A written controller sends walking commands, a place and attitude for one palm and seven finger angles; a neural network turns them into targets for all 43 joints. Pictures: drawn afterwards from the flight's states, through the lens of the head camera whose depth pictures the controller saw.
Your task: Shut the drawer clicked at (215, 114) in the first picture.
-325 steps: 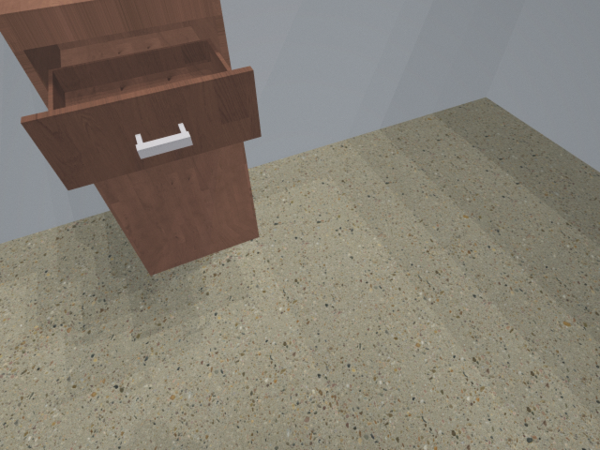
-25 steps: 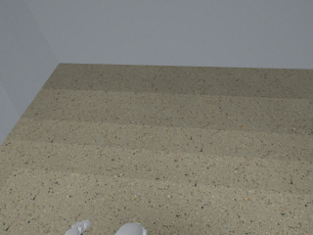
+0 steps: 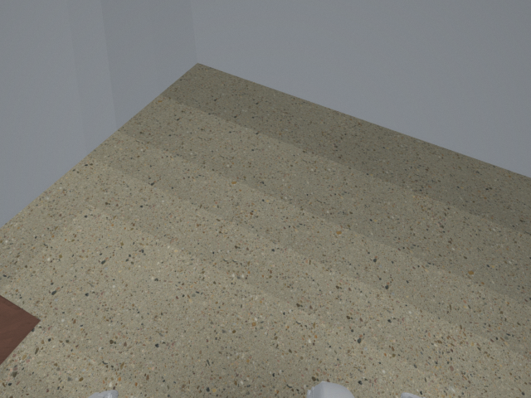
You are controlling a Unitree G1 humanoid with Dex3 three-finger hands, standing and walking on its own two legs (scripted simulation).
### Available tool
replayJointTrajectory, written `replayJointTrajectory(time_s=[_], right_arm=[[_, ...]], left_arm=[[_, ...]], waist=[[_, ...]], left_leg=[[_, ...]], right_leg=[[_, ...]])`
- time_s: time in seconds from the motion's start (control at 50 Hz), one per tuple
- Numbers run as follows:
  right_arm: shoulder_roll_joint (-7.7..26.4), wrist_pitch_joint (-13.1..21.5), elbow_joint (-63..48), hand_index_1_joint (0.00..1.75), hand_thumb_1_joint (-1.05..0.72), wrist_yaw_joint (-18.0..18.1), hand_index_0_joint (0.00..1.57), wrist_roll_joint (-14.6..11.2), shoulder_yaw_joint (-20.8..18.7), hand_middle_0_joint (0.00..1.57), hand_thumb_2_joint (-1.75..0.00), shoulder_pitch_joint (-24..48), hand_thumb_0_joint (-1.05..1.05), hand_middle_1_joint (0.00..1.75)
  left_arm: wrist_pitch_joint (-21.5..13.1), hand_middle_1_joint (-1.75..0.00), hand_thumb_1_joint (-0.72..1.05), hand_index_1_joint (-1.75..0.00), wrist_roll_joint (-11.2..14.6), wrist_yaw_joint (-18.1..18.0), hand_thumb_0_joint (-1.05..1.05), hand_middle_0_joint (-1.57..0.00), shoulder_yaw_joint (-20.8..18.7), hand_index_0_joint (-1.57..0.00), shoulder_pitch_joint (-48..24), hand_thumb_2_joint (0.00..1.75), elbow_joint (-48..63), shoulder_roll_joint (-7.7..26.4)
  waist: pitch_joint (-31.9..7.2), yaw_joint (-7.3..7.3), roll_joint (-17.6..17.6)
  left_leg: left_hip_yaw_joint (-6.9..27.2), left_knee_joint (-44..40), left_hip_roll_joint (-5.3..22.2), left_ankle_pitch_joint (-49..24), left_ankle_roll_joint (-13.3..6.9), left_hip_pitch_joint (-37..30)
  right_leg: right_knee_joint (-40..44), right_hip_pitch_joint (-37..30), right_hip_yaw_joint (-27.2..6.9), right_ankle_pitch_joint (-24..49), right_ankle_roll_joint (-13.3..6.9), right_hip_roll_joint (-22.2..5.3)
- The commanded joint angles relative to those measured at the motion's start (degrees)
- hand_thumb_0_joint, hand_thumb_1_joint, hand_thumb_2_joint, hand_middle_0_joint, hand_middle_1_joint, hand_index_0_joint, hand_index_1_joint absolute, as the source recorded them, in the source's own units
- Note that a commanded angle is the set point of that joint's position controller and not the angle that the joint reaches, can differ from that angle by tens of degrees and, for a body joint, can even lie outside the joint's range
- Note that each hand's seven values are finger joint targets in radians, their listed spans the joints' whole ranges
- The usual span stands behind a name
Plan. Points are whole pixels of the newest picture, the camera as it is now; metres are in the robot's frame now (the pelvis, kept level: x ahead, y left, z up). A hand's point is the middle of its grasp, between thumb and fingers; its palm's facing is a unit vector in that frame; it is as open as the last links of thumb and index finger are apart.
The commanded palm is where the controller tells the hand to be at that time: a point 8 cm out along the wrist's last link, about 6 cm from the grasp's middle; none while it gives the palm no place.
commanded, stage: turn to face it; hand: left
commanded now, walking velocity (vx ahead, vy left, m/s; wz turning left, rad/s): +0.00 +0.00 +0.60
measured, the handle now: out of the picture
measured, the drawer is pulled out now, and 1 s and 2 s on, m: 0.30 0.30 0.30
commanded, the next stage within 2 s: take the last steps up to it in 1.80 s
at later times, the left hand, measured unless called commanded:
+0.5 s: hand out of the picture +0.03 +0.16 -0.15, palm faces +0.32 -0.91 -0.27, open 7.4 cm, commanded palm none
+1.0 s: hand out of the picture -0.04 +0.22 -0.16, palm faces +0.61 -0.75 -0.25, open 7.4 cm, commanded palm none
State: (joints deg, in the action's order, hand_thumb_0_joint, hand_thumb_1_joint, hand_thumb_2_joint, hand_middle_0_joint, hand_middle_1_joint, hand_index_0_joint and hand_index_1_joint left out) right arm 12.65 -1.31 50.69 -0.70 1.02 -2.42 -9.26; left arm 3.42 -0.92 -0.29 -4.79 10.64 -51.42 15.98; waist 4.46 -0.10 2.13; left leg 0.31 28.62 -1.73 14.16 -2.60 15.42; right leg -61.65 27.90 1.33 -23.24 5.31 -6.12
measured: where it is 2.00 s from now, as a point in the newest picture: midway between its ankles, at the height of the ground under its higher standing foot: outside the picture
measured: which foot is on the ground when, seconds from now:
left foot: down 0.00-0.22, up 0.24-0.62, down 0.64-1.00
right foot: up 0.00-0.20, down 0.22-0.64, up 0.66-1.00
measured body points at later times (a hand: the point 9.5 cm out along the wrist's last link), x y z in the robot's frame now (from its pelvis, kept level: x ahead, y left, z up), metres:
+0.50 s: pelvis +0.01 -0.05 +0.00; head +0.05 -0.06 +0.45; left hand +0.01 +0.21 -0.13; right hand +0.16 -0.29 -0.15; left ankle -0.05 +0.09 -0.67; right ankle +0.03 -0.16 -0.74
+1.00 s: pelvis +0.01 -0.01 +0.00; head +0.02 +0.02 +0.45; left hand -0.07 +0.26 -0.14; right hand +0.22 -0.17 -0.13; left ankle -0.04 +0.08 -0.74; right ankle +0.10 -0.14 -0.68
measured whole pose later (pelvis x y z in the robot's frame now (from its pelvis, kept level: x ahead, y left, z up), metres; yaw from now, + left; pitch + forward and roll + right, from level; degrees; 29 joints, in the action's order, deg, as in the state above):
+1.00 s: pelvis +0.01 -0.01 +0.00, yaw +37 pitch +0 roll -1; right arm 11.7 -1.9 51.8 -0.9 1.1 -2.7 -11.2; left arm 3.3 -0.7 -0.5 -4.2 9.4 -50.3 14.8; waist 3.1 1.0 0.9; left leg 4.7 26.8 -3.1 12.6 -2.3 14.4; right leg -53.2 25.6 0.3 -23.6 5.5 -4.6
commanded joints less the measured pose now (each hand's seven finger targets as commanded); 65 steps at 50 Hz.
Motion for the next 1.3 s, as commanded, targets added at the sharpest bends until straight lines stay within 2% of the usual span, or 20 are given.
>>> replayJointTrajectory(time_s=[0.0, 0.16, 0.18, 0.2, 0.22, 0.32, 0.48, 0.58, 0.6, 0.62, 0.64, 0.66, 0.76, 0.96, 1.06, 1.08, 1.1, 1.12, 1.2, 1.28], right_arm=[[12.5, 0.7, -3.1, 0.3, -0.9, 1.0, 0.2, 0.2, -4.1, 0.2, -0.9, -2.8, 0.0, 0.3], [11.5, -0.1, -3.8, 0.3, -0.9, 0.7, 0.2, -0.2, -4.8, 0.2, -0.9, 0.0, 0.0, 0.3], [9.0, 0.0, -4.2, 0.3, -0.9, 0.3, 0.2, -0.7, -4.5, 0.2, -0.9, -0.6, 0.0, 0.3], [5.0, 0.1, -5.6, 0.3, -0.9, 0.1, 0.2, -0.7, -3.9, 0.2, -0.9, -1.7, 0.0, 0.3], [7.9, -0.5, -5.7, 0.3, -0.9, 0.3, 0.2, 0.0, -4.6, 0.2, -0.9, -1.1, 0.0, 0.3], [6.3, -2.0, -2.3, 0.3, -0.9, -1.3, 0.2, 0.1, -4.1, 0.2, -0.9, -1.9, 0.0, 0.3], [5.4, -1.9, -3.8, 0.3, -0.9, -1.5, 0.2, -0.4, -2.7, 0.2, -0.9, 5.7, 0.0, 0.3], [6.5, -0.6, -3.6, 0.3, -0.9, -1.1, 0.2, -0.4, -2.5, 0.2, -0.9, 1.6, 0.0, 0.3], [8.9, -0.1, -2.7, 0.3, -0.9, -1.1, 0.2, -0.1, -3.2, 0.2, -0.9, -2.5, 0.0, 0.3], [15.9, 0.6, -2.4, 0.3, -0.9, -0.7, 0.2, 0.4, -4.9, 0.2, -0.9, -6.4, 0.0, 0.3], [19.7, 0.2, -1.3, 0.3, -0.9, -0.4, 0.2, -0.3, -5.6, 0.2, -0.9, -9.8, 0.0, 0.3], [17.7, 0.5, -0.1, 0.3, -0.9, 0.5, 0.2, -0.3, -5.4, 0.2, -0.9, -11.1, 0.0, 0.3], [12.1, 0.9, -3.5, 0.3, -0.9, 1.0, 0.2, -0.1, -3.3, 0.2, -0.9, 0.3, 0.0, 0.3], [12.3, 0.2, -2.4, 0.3, -0.9, 0.9, 0.2, 0.3, -4.4, 0.2, -0.9, -3.5, 0.0, 0.3], [11.6, -0.2, -3.3, 0.3, -0.9, 0.8, 0.2, 0.0, -4.7, 0.2, -0.9, -0.7, 0.0, 0.3], [9.9, -0.1, -3.7, 0.3, -0.9, 0.5, 0.2, -0.5, -4.5, 0.2, -0.9, -0.8, 0.0, 0.3], [5.7, 0.1, -4.5, 0.3, -0.9, 0.3, 0.2, -0.9, -3.9, 0.2, -0.9, -2.2, 0.0, 0.3], [6.5, -0.2, -5.4, 0.3, -0.9, 0.3, 0.2, -0.2, -4.3, 0.2, -0.9, -2.4, 0.0, 0.3], [6.9, -2.0, -1.8, 0.3, -0.9, -1.0, 0.2, 0.4, -4.5, 0.2, -0.9, -3.0, 0.0, 0.3], [5.8, -2.3, -1.8, 0.3, -0.9, -1.3, 0.2, 0.1, -3.8, 0.2, -0.9, -0.7, 0.0, 0.3]], left_arm=[[-1.6, -0.3, 0.9, -0.3, 0.1, -0.5, 0.0, -0.2, -0.4, -0.2, -2.2, 0.9, 6.2, 3.4], [-3.2, -0.3, 0.9, -0.3, 0.7, -1.2, 0.0, -0.2, -0.4, -0.2, 3.3, 0.9, 6.7, 3.8], [-3.9, -0.3, 0.9, -0.3, 0.2, -1.6, 0.0, -0.2, -1.0, -0.2, 5.6, 0.9, 6.5, 7.4], [-4.1, -0.3, 0.9, -0.3, -0.7, -2.0, 0.0, -0.2, -1.9, -0.2, 6.1, 0.9, 6.5, 12.3], [-3.8, -0.3, 0.9, -0.3, -0.3, -2.0, 0.0, -0.2, -1.7, -0.2, 5.7, 0.9, 7.0, 12.1], [-4.1, -0.3, 0.9, -0.3, -0.5, -1.9, 0.0, -0.2, 0.2, -0.2, -1.8, 0.9, 8.1, 5.7], [-3.4, -0.3, 0.9, -0.3, -0.9, -1.5, 0.0, -0.2, -0.6, -0.2, 5.2, 0.9, 4.4, 8.8], [-2.7, -0.3, 0.9, -0.3, -0.5, -1.2, 0.0, -0.2, -1.5, -0.2, 4.7, 0.9, 3.6, 9.8], [-2.5, -0.3, 0.9, -0.3, 0.0, -1.0, 0.0, -0.2, -1.5, -0.2, 4.4, 0.9, 3.9, 9.4], [-2.3, -0.3, 0.9, -0.3, 0.4, -0.5, 0.0, -0.2, -1.2, -0.2, 4.7, 0.9, 5.8, 5.9], [-2.0, -0.3, 0.9, -0.3, 0.0, -0.6, 0.0, -0.2, 0.1, -0.2, 1.9, 0.9, 8.2, 3.7], [-1.3, -0.3, 0.9, -0.3, -0.3, -1.2, 0.0, -0.2, 0.0, -0.2, -1.5, 0.9, 7.8, 4.2], [-1.4, -0.3, 0.9, -0.3, -0.2, -0.2, 0.0, -0.2, -0.8, -0.2, 1.6, 0.9, 3.9, 4.5], [-1.9, -0.3, 0.9, -0.3, 0.3, -0.8, 0.0, -0.2, -0.1, -0.2, -3.4, 0.9, 7.2, 3.0], [-3.0, -0.3, 0.9, -0.3, 0.8, -1.3, 0.0, -0.2, -0.2, -0.2, 2.6, 0.9, 6.3, 3.6], [-3.6, -0.3, 0.9, -0.3, 0.5, -1.6, 0.0, -0.2, -0.6, -0.2, 4.6, 0.9, 6.1, 6.0], [-4.0, -0.3, 0.9, -0.3, -0.5, -2.1, 0.0, -0.2, -1.7, -0.2, 6.2, 0.9, 6.0, 10.9], [-3.5, -0.3, 0.9, -0.3, -0.5, -1.9, 0.0, -0.2, -1.3, -0.2, 5.8, 0.9, 6.8, 12.8], [-3.8, -0.3, 0.9, -0.3, -0.2, -1.9, 0.0, -0.2, 0.2, -0.2, -3.3, 0.9, 8.5, 5.5], [-4.0, -0.3, 0.9, -0.3, -0.5, -1.9, 0.0, -0.2, 0.1, -0.2, 1.9, 0.9, 6.3, 6.0]], waist=[[-7.6, 2.1, -8.8], [-9.6, -1.3, -9.0], [-10.6, -2.23, -1.0], [-10.3, -2.28, 14.9], [-9.9, -2.29, 12.0], [-2.4, 1.48, 7.9], [-3.6, -2.43, 9.8], [-8.1, -0.64, 8.4], [-10.6, 1.97, 3.4], [-12.8, 3.95, -14.1], [-13.0, 5.32, -19.8], [-13.4, 6.41, -17.5], [-6.5, 0.59, -10.9], [-6.8, 2.43, -10.9], [-8.4, -0.89, -9.8], [-9.4, -1.91, -4.8], [-10.1, -2.22, 10.6], [-9.2, -1.9, 11.8], [-0.7, 2.0, 7.1], [-2.6, -0.17, 8.1]], left_leg=[[16.7, -8.6, 14.4, -20.9, -7.7, -9.0], [20.0, 0.4, 9.0, -20.8, -3.5, 2.0], [16.2, 7.3, 4.9, -10.3, -0.1, 9.7], [3.7, 20.5, -3.6, 16.3, 4.7, 20.2], [5.0, 31.9, -0.9, 20.5, 4.6, 19.2], [1.1, 41.5, 2.8, 8.0, 6.4, 17.4], [-4.6, 22.3, 3.1, 11.3, 6.6, 12.2], [-7.2, 2.7, 2.4, 3.4, 4.8, 0.8], [-5.1, -4.8, 3.7, -5.6, 3.6, -8.5], [14.3, -6.9, 18.1, -24.8, -2.9, -20.1], [21.9, -6.5, 26.8, -40.5, -9.9, -21.0], [21.4, -6.2, 25.1, -38.1, -10.0, -18.8], [10.8, -9.4, 14.0, -22.4, -5.4, -6.5], [20.1, -7.5, 13.5, -21.3, -7.8, -7.7], [21.9, -1.4, 9.4, -21.7, -4.4, 1.4], [20.2, 3.0, 6.6, -14.8, -1.7, 7.3], [9.0, 15.1, -1.2, 5.8, 3.0, 18.2], [4.6, 27.6, -2.9, 20.1, 4.5, 19.1], [3.2, 42.9, 2.5, 8.2, 5.5, 17.8], [0.1, 36.8, 2.8, 8.3, 6.8, 16.6]], right_leg=[[6.0, 2.3, -1.4, -0.8, 0.5, 1.2], [36.2, -19.2, -0.2, 10.0, -1.3, 4.4], [43.1, -27.9, -7.4, 13.0, -3.2, -3.3], [45.3, -32.1, -21.9, 20.9, -9.8, -19.6], [44.9, -25.3, -21.2, 21.7, -14.2, -23.1], [43.0, -17.1, -3.1, 24.4, -11.4, -12.3], [40.1, -22.9, 2.3, 32.5, -12.1, -14.4], [30.3, -23.0, 7.0, 34.6, -8.7, -14.4], [21.9, -17.3, 9.0, 30.8, -6.1, -13.3], [8.0, -0.5, 11.2, 5.0, -1.2, -5.4], [-0.9, 7.4, 6.4, -17.0, 0.1, -2.0], [-5.1, 8.5, 1.1, -14.1, -0.3, -2.3], [-4.5, 3.2, -0.4, 1.7, 0.3, -1.4], [12.8, -0.5, -1.3, -1.7, 0.2, 2.7], [33.4, -17.4, -0.2, 8.1, -1.1, 5.0], [40.6, -25.1, -3.9, 12.0, -2.1, 1.0], [45.3, -32.4, -18.3, 15.4, -7.1, -14.4], [45.7, -25.8, -22.2, 18.1, -13.1, -23.1], [45.6, -13.9, -7.2, 14.4, -11.3, -13.1], [43.4, -19.9, -1.2, 23.8, -11.3, -12.5]])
